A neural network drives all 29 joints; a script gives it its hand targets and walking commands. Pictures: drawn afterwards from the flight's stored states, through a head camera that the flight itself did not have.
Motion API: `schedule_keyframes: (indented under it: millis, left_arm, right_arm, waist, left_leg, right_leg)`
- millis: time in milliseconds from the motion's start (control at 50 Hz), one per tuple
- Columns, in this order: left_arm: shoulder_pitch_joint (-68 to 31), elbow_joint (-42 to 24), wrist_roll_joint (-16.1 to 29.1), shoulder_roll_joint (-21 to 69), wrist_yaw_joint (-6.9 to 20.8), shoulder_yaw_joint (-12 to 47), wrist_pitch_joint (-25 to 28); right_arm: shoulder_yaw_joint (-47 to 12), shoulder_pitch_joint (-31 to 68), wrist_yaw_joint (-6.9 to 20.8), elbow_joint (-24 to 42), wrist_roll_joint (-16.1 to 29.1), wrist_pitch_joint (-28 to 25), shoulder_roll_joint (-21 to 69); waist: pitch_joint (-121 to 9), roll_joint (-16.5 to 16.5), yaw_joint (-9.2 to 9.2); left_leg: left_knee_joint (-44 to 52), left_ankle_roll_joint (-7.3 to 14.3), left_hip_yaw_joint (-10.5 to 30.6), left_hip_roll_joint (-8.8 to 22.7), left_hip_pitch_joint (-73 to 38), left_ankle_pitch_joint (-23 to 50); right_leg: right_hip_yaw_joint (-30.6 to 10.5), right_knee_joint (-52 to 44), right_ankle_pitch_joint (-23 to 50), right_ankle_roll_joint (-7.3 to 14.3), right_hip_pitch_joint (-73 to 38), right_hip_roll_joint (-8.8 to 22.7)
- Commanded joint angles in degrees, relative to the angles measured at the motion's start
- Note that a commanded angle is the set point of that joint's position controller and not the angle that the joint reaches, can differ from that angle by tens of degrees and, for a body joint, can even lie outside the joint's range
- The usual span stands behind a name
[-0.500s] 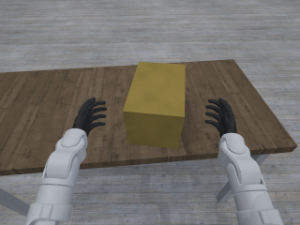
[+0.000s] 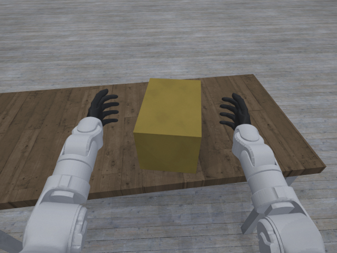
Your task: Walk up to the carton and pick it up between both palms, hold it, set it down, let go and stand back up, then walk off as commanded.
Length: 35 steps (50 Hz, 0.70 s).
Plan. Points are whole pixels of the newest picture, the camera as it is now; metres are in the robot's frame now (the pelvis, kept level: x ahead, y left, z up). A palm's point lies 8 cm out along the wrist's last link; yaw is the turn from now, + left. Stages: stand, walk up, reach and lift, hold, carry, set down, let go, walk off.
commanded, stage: reach and lift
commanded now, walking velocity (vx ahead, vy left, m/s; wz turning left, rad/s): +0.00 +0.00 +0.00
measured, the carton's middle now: (171, 123) +0.52 -0.01 +0.02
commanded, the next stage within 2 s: none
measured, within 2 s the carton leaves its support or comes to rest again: neither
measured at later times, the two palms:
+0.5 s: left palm (106, 102) +0.48 +0.16 +0.15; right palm (234, 109) +0.44 -0.17 +0.13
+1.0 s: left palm (111, 121) +0.48 +0.16 +0.08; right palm (233, 124) +0.45 -0.18 +0.07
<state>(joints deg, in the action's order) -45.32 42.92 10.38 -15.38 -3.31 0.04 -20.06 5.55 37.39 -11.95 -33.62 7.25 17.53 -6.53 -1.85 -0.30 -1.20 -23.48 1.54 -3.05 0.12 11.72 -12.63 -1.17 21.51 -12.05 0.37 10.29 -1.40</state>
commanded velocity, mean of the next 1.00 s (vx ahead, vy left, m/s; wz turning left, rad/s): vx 0.00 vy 0.00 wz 0.00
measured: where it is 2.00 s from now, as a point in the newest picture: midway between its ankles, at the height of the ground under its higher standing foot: outside the picture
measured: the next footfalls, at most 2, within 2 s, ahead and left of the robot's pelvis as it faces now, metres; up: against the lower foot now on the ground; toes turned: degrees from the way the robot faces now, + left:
none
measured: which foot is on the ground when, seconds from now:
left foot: down 0.00-1.00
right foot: down 0.00-1.00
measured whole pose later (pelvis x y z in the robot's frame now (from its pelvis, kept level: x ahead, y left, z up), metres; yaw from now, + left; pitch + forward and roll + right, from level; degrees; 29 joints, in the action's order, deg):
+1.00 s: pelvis +0.01 -0.01 -0.01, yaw +0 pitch +18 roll -1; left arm -62.9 84.5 10.4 -15.4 -3.3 0.1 10.7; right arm 9.3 54.3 -9.3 -65.6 7.2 -2.2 -6.7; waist -10.8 -0.3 -3.6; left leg -28.0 0.8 -2.5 1.0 33.1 -13.1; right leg -0.6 25.5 -12.3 0.6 31.4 -2.2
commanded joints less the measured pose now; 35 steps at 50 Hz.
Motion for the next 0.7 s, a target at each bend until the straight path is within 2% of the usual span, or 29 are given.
schedule_keyframes:
  millis: [0, 60, 100, 160, 200, 320, 340, 420, 500, 600, 640, 660, 680]
  left_arm:
    - [-45.0, -0.4, 3.4, -11.5, -1.4, -3.6, 8.1]
    - [-48.7, 4.8, 4.3, -11.5, -1.6, -2.4, 10.3]
    - [-50.3, 8.0, 4.7, -12.1, -1.9, -2.1, 11.9]
    - [-52.6, 11.1, 5.0, -12.3, -2.2, -1.1, 13.6]
    - [-54.2, 13.3, 5.5, -12.6, -2.3, -0.9, 14.6]
    - [-58.6, 16.5, 6.4, -13.6, -2.6, -0.2, 16.2]
    - [-58.7, 17.0, 6.3, -13.4, -2.5, -0.2, 16.3]
    - [-58.0, 18.8, 4.9, -12.6, -2.2, -0.8, 17.2]
    - [-55.7, 22.0, 3.5, -12.2, -1.6, -2.1, 19.3]
    - [-54.4, 22.6, 2.6, -9.9, -0.8, -2.3, 23.6]
    - [-53.5, 24.7, 2.9, -9.3, -0.5, -2.2, 25.4]
    - [-54.1, 26.8, 2.5, -9.3, -0.3, -2.2, 26.4]
    - [-54.0, 26.2, 2.6, -9.0, -0.4, -2.1, 27.4]
  right_arm:
    - [3.1, 43.3, -0.7, -2.0, 5.3, -5.9, -9.6]
    - [3.3, 47.3, -0.5, -5.8, 4.8, -7.1, -9.6]
    - [2.8, 49.3, -0.3, -7.5, 5.0, -7.8, -9.4]
    - [3.5, 51.8, 0.0, -10.4, 4.9, -9.0, -10.5]
    - [3.4, 53.1, 0.3, -11.8, 4.7, -9.5, -10.9]
    - [3.8, 56.7, 0.7, -14.3, 4.6, -10.9, -12.5]
    - [4.2, 56.5, 0.8, -15.6, 4.2, -11.0, -13.1]
    - [4.1, 55.4, 1.1, -18.2, 3.8, -12.0, -12.7]
    - [3.7, 53.9, 1.2, -19.7, 2.8, -13.7, -11.3]
    - [4.2, 52.4, 1.7, -19.9, 1.3, -16.8, -9.6]
    - [4.0, 52.1, 2.0, -20.0, 1.1, -18.2, -8.9]
    - [4.4, 51.6, 2.1, -21.7, 0.5, -18.6, -8.6]
    - [4.7, 51.4, 2.3, -21.5, 0.0, -19.4, -8.5]
  waist:
    - [-29.7, -2.6, -2.35]
    - [-33.0, -2.6, -2.63]
    - [-35.7, -2.1, -1.89]
    - [-38.9, -3.8, -2.43]
    - [-41.1, -3.7, -2.43]
    - [-44.9, -4.9, -2.87]
    - [-45.2, -5.2, -3.31]
    - [-46.4, -6.0, -3.12]
    - [-46.1, -4.8, -2.79]
    - [-47.2, -5.0, -2.91]
    - [-48.0, -4.7, -2.54]
    - [-47.9, -5.2, -3.06]
    - [-49.1, -5.5, -3.05]
  left_leg:
    - [-2.7, -4.4, 3.7, 2.1, -4.5, 20.8]
    - [-3.9, -4.6, 3.8, 2.1, -4.9, 21.9]
    - [-4.6, -4.5, 3.5, 2.0, -4.2, 22.4]
    - [-6.0, -5.3, 3.8, 2.1, -6.1, 25.8]
    - [-6.9, -5.5, 3.9, 2.2, -6.7, 27.7]
    - [-8.8, -6.5, 3.7, 2.2, -8.1, 32.9]
    - [-9.1, -6.7, 4.0, 2.3, -9.3, 33.9]
    - [-10.0, -7.3, 4.0, 2.3, -10.9, 37.2]
    - [-10.2, -7.1, 3.8, 2.0, -10.5, 38.8]
    - [-10.3, -7.0, 4.0, 2.2, -11.4, 39.9]
    - [-10.6, -6.8, 4.0, 2.2, -10.6, 39.9]
    - [-10.6, -6.8, 4.0, 2.2, -9.9, 38.8]
    - [-10.8, -7.0, 4.0, 2.3, -10.0, 39.7]
  right_leg:
    - [2.3, -0.5, 18.7, -0.3, 2.6, -0.4]
    - [2.9, -0.4, 18.7, -0.1, 5.0, -0.7]
    - [2.9, 0.0, 19.8, 0.0, 5.3, -0.8]
    - [3.5, 0.3, 21.1, 0.3, 7.3, -1.3]
    - [3.6, 0.5, 22.3, 0.4, 8.4, -1.6]
    - [4.0, 1.0, 25.7, 0.7, 9.8, -2.3]
    - [4.2, 0.9, 25.6, 0.8, 10.8, -2.4]
    - [4.2, 0.7, 27.2, 0.9, 11.9, -2.7]
    - [4.1, 1.4, 30.2, 0.3, 11.1, -2.4]
    - [4.1, 2.0, 30.8, 0.0, 12.5, -1.7]
    - [3.9, 2.7, 31.4, -0.3, 13.4, -1.4]
    - [3.9, 2.7, 29.8, -0.3, 13.7, -1.1]
    - [4.0, 3.1, 30.3, -0.3, 14.2, -1.1]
